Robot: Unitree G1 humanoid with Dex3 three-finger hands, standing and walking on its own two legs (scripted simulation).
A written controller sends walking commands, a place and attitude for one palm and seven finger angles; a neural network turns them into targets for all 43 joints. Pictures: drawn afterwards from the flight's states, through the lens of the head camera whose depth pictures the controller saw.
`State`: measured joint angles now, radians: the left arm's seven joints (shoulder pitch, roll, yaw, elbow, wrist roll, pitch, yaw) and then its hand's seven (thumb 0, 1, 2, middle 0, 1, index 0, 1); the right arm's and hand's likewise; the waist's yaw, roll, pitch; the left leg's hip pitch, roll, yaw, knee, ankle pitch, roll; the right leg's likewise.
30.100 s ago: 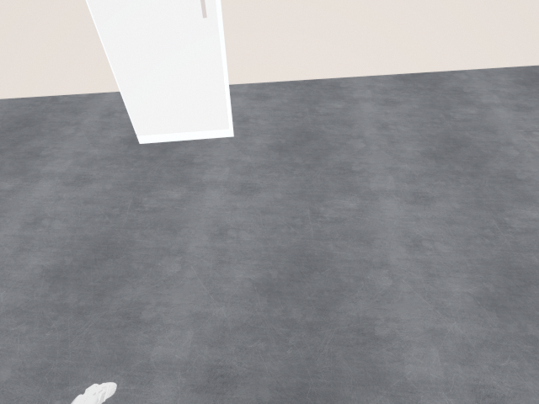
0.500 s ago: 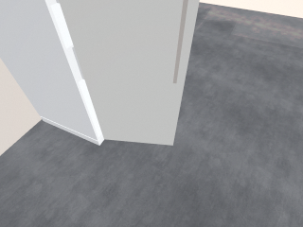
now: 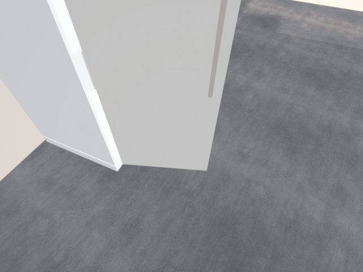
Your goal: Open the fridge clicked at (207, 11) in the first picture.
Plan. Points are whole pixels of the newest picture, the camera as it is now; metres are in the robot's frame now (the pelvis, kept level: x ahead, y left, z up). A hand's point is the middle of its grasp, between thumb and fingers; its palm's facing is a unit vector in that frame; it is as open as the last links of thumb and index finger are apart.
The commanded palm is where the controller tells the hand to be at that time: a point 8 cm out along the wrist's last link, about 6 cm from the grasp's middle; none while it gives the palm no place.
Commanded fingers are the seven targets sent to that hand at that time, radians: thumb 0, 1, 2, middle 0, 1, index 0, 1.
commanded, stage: look to check the result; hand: right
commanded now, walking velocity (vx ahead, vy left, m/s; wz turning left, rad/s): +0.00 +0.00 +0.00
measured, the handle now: (216, 50) +0.74 -0.06 +0.11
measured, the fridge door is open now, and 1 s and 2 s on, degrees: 71 71 71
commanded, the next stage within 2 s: stand and wait in 0.12 s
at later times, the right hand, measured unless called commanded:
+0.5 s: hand out of the picture +0.10 -0.23 -0.16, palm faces -0.05 +0.95 -0.32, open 7.4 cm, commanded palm none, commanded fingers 0.00 -0.90 -0.90 0.20 0.30 0.20 0.30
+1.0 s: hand out of the picture +0.09 -0.22 -0.16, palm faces -0.05 +0.94 -0.33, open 7.4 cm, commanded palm none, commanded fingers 0.00 -0.90 -0.90 0.20 0.30 0.20 0.30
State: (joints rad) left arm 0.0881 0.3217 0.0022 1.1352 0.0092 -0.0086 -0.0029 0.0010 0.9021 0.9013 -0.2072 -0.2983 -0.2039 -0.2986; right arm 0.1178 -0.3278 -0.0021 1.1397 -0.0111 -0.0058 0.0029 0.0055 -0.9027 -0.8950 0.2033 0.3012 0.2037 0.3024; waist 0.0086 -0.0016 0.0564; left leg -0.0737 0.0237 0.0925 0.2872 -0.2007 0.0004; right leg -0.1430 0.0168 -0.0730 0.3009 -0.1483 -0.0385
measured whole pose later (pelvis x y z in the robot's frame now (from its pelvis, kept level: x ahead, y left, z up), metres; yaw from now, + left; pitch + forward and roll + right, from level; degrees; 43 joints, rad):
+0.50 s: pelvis +0.01 +0.01 +0.00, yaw +0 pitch -1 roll +0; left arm 0.09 0.32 0.00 1.13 0.01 -0.01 0.00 0.00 0.90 0.90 -0.21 -0.30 -0.20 -0.30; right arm 0.10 -0.32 0.00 1.12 -0.01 -0.01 0.00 0.00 -0.90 -0.89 0.20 0.30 0.20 0.30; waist 0.02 0.01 0.04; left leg -0.05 0.01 0.09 0.27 -0.21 0.02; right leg -0.12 0.00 -0.08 0.29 -0.16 -0.02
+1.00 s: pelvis +0.01 +0.02 +0.00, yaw +1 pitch -1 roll +0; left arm 0.11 0.33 0.00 1.14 0.01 -0.01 0.00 0.00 0.90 0.90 -0.21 -0.30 -0.20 -0.30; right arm 0.11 -0.33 0.00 1.13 -0.01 -0.01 0.00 0.01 -0.90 -0.89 0.20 0.30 0.20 0.30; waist 0.02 0.00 0.05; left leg -0.04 0.00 0.08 0.26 -0.20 0.03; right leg -0.11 -0.01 -0.08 0.28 -0.16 -0.01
